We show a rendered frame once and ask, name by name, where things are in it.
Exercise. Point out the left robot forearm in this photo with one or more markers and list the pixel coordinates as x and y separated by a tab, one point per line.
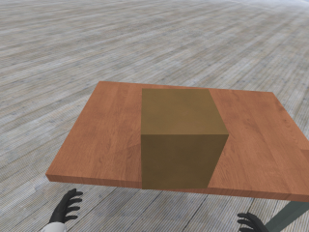
55	227

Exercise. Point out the robot right hand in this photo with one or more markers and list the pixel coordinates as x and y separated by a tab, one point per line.
251	221

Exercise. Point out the carton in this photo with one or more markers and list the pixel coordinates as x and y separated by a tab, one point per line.
182	137

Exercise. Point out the robot left hand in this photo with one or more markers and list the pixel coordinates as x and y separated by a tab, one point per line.
59	214

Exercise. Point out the table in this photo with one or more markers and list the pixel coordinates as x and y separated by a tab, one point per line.
265	156

